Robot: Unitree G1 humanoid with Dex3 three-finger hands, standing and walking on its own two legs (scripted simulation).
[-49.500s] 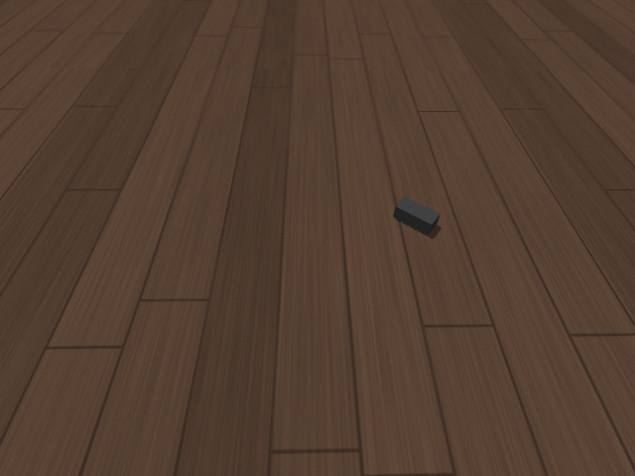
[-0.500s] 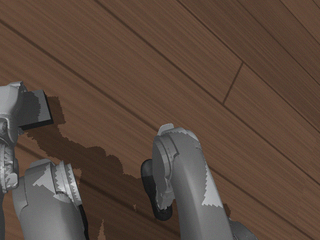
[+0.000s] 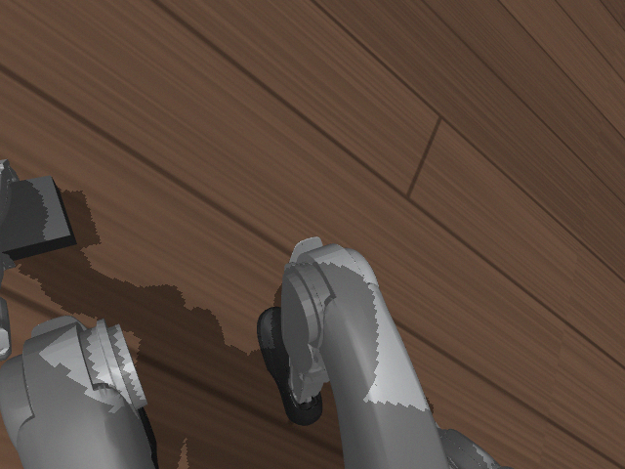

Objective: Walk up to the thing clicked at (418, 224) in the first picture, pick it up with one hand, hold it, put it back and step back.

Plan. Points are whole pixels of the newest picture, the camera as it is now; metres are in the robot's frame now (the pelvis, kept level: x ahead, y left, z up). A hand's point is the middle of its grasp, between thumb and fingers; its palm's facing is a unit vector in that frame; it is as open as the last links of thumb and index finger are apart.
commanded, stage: open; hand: left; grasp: from above
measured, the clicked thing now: out of the picture +0.45 +0.26 -0.27
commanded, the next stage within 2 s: withdraw in 1.00 s
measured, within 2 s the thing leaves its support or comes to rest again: rests again in 1.48 s
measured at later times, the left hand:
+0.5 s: hand out of the picture +0.45 +0.25 -0.25, palm faces -0.46 -0.13 -0.88, open 13.0 cm
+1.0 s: hand out of the picture +0.44 +0.25 -0.24, palm faces -0.46 -0.13 -0.88, open 13.1 cm
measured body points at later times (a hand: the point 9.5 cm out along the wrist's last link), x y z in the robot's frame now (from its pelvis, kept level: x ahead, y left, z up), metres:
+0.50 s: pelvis +0.00 +0.00 +0.00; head +0.27 +0.11 +0.35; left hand +0.47 +0.25 -0.19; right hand +0.04 -0.26 -0.05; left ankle +0.06 +0.12 -0.27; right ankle +0.13 -0.13 -0.27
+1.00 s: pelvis +0.00 +0.00 +0.00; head +0.27 +0.10 +0.35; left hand +0.46 +0.25 -0.19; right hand +0.03 -0.26 -0.05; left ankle +0.06 +0.12 -0.27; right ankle +0.13 -0.13 -0.27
